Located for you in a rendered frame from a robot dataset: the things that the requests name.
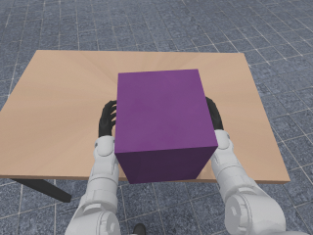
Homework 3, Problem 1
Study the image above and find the right robot forearm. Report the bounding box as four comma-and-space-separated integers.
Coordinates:
210, 129, 287, 229

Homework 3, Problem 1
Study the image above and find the table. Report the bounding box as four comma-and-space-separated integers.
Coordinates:
0, 50, 291, 203

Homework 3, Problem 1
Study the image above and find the right robot hand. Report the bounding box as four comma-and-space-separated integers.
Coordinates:
205, 96, 224, 130

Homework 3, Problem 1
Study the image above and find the left robot hand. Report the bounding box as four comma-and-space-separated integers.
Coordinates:
98, 100, 117, 138

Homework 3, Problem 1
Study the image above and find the left robot forearm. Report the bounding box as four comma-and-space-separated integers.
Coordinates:
65, 135, 119, 235

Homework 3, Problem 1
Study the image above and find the right robot upper arm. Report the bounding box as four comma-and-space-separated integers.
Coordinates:
224, 193, 310, 235

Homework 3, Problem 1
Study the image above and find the robot left foot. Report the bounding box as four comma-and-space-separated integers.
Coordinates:
133, 223, 147, 235

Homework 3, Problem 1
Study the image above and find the left robot upper arm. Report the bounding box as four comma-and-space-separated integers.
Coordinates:
66, 211, 121, 235

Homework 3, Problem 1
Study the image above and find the carton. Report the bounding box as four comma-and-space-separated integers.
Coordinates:
114, 69, 218, 184

